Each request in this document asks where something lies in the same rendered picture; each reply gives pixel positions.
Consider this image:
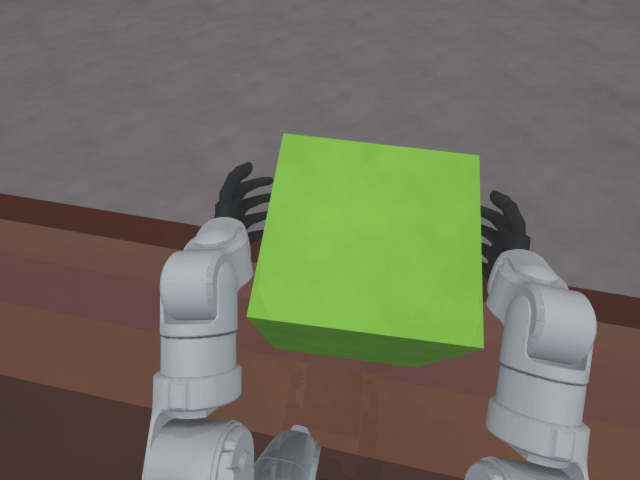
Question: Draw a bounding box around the carton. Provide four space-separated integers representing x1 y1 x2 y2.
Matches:
247 133 484 368

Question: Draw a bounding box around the robot left forearm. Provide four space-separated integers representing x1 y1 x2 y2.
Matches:
142 217 253 480

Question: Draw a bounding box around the robot left hand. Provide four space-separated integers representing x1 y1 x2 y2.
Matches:
214 162 273 244

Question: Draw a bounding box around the left robot shin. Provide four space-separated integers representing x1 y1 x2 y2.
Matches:
291 425 310 435

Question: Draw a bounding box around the robot right hand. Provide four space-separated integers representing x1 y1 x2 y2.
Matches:
481 190 530 282

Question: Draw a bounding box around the robot right forearm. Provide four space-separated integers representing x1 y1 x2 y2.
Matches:
486 249 597 480

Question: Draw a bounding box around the right robot upper arm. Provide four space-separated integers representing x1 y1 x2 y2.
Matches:
464 456 572 480

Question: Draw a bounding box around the robot left thigh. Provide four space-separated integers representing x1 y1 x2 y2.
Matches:
253 430 321 480

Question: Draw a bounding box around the left robot upper arm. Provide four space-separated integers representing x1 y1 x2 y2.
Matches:
144 418 254 480

